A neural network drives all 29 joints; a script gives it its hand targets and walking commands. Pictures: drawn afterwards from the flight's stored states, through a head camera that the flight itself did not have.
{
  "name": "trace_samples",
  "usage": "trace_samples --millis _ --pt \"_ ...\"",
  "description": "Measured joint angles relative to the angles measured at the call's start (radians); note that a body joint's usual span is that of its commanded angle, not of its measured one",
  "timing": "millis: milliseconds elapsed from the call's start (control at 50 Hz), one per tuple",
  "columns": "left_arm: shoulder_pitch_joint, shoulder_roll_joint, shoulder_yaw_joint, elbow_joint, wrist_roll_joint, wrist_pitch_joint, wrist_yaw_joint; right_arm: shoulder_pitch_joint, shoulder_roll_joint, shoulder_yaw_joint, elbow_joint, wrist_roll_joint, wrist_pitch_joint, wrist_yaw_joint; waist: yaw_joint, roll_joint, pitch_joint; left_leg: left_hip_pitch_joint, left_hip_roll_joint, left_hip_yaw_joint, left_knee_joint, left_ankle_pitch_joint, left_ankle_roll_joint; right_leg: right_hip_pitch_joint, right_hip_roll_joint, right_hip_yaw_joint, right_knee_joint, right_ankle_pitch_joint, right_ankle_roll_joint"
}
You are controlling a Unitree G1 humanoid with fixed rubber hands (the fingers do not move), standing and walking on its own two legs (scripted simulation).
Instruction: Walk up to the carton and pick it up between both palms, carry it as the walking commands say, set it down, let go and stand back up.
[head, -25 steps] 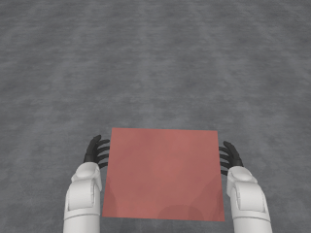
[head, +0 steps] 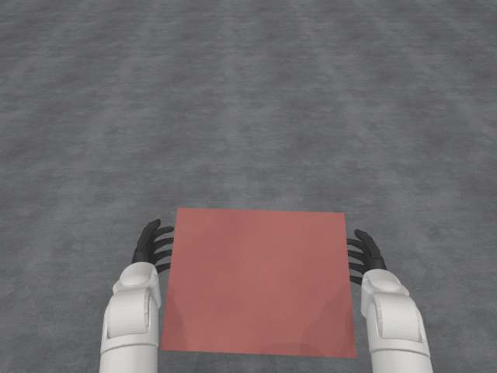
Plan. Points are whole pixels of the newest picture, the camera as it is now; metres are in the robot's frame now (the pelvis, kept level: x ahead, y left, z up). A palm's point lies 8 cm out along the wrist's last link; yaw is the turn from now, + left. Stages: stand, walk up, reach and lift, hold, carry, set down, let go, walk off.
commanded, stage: carry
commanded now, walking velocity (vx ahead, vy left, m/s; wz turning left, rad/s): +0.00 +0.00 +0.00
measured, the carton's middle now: (257, 281) +0.30 +0.00 -0.09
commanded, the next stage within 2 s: none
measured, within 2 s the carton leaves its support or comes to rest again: neither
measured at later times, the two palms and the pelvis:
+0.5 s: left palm (162, 267) +0.27 +0.16 +0.04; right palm (389, 278) +0.26 -0.20 +0.03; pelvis -0.01 -0.02 +0.00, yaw +0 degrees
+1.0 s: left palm (163, 275) +0.25 +0.16 +0.04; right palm (396, 285) +0.25 -0.21 +0.03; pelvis -0.02 -0.03 +0.00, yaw +1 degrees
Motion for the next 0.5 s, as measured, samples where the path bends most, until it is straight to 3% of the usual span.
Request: trace_samples --millis 60,500 --pt "-0.018 -0.007 0.005 0.030 0.004 0.002 -0.007 -0.011 0.004 -0.017 0.030 -0.025 -0.008 0.000 0.000 0.007 -0.001 -0.006 0.000 -0.007 0.001 0.006 0.000 -0.002 0.000 -0.006 -0.001 0.004 -0.002" --pt "-0.024 -0.013 0.011 0.025 0.016 -0.004 -0.004 -0.022 -0.016 -0.001 0.022 -0.002 0.001 0.000 -0.013 0.008 -0.005 -0.017 0.025 -0.021 -0.005 0.021 -0.032 -0.012 0.026 -0.019 -0.006 0.010 -0.034"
